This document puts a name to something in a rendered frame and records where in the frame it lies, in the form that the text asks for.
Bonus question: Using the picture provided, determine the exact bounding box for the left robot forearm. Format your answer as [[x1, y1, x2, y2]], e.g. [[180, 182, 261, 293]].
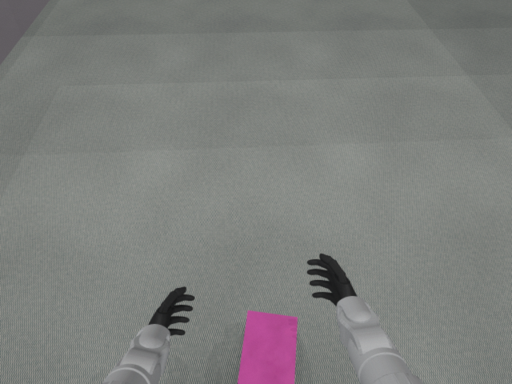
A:
[[102, 324, 170, 384]]

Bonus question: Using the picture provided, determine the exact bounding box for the robot left hand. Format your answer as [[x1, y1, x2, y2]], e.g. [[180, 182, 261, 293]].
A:
[[149, 286, 194, 336]]

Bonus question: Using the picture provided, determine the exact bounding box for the robot right hand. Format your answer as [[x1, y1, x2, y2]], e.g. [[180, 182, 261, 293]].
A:
[[307, 254, 357, 306]]

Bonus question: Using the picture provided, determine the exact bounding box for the carton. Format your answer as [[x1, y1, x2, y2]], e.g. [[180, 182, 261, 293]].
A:
[[238, 310, 298, 384]]

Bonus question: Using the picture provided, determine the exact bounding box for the right robot forearm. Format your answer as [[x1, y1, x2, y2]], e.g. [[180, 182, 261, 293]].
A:
[[336, 296, 424, 384]]

